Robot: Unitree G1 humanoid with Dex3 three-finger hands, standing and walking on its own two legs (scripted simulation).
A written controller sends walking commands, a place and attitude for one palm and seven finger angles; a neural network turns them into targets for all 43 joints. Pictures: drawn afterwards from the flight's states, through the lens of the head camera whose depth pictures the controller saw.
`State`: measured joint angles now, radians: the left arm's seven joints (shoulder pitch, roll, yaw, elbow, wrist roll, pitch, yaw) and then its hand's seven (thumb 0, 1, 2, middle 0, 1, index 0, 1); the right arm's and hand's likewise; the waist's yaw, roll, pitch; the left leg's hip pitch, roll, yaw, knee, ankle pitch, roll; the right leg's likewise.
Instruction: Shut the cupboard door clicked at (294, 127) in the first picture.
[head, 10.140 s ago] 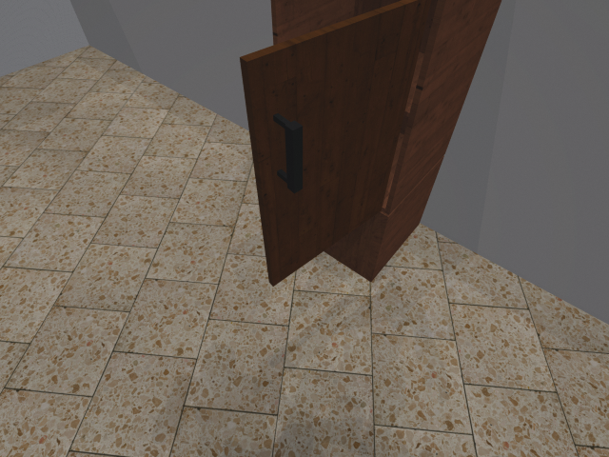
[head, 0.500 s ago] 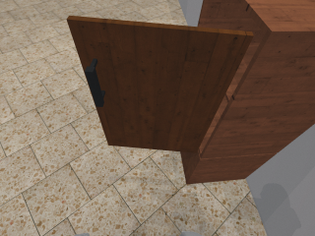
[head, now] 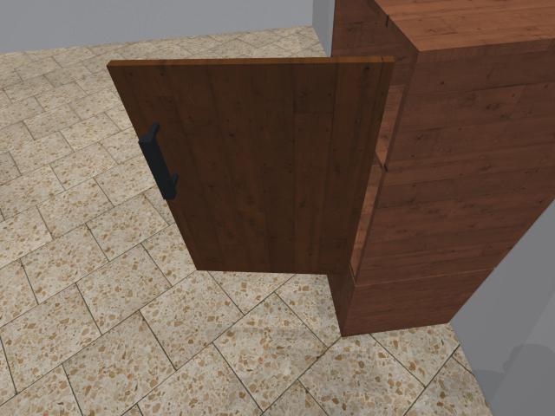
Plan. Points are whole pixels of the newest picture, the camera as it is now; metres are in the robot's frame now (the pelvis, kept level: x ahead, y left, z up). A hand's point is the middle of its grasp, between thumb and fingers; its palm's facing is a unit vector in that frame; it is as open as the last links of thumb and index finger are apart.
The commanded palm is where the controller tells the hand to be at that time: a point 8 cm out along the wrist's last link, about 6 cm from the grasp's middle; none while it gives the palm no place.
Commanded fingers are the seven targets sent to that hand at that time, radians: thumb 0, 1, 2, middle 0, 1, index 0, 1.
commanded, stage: come to a stop and stand still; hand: left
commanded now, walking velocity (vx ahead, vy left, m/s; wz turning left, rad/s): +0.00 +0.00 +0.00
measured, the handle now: (162, 162) +0.50 +0.24 +0.08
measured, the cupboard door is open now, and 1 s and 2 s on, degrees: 80 80 80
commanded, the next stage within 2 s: look again from close up in 0.20 s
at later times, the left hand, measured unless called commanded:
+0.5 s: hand out of the picture +0.02 +0.18 -0.16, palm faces -0.01 -0.97 -0.23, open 7.4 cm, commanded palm none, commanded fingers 0.00 0.90 0.90 -0.20 -0.30 -0.20 -0.30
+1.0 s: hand out of the picture +0.02 +0.19 -0.17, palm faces +0.01 -0.97 -0.22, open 7.4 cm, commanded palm none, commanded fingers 0.00 0.90 0.90 -0.20 -0.30 -0.20 -0.30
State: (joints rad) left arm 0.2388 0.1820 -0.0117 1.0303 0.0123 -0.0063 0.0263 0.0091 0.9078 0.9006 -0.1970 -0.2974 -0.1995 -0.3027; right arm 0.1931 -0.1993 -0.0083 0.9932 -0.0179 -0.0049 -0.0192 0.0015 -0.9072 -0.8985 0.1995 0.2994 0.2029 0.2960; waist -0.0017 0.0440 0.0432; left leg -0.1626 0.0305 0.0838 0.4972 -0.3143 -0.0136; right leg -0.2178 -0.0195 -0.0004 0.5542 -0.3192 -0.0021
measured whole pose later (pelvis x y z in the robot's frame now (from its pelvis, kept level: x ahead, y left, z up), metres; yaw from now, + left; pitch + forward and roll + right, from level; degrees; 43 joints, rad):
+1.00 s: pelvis +0.00 +0.00 +0.00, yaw +0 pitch -1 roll +1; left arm 0.24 0.18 0.00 1.11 0.02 -0.02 0.02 0.01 0.91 0.90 -0.20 -0.30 -0.20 -0.30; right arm 0.23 -0.18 0.00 1.13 -0.02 -0.02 -0.03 0.00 -0.91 -0.90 0.20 0.30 0.20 0.30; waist 0.01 0.00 0.04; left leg -0.13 0.03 0.08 0.44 -0.29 -0.01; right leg -0.18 -0.02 0.00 0.49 -0.29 0.00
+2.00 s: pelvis -0.02 +0.04 +0.00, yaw +0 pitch -2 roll +0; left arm 0.18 0.30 0.01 0.96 0.02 0.00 0.01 0.01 0.91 0.90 -0.20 -0.30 -0.20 -0.30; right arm 0.15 -0.30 -0.03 0.97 -0.03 -0.01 0.00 0.00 -0.90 -0.90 0.20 0.30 0.20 0.30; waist 0.00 -0.01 0.03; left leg -0.20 0.00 0.09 0.52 -0.29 0.04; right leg -0.27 -0.04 -0.05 0.50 -0.21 0.01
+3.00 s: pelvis +0.01 +0.06 +0.01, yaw +0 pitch -2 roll +0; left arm 0.15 0.31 -0.02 1.09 0.01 0.00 0.02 0.01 0.91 0.90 -0.20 -0.30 -0.20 -0.30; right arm 0.11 -0.29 0.00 1.14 -0.02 -0.02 -0.01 0.00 -0.90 -0.90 0.20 0.30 0.21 0.30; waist 0.00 -0.03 0.04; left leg -0.07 -0.04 0.09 0.36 -0.26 0.06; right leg -0.16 -0.07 -0.04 0.38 -0.19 0.05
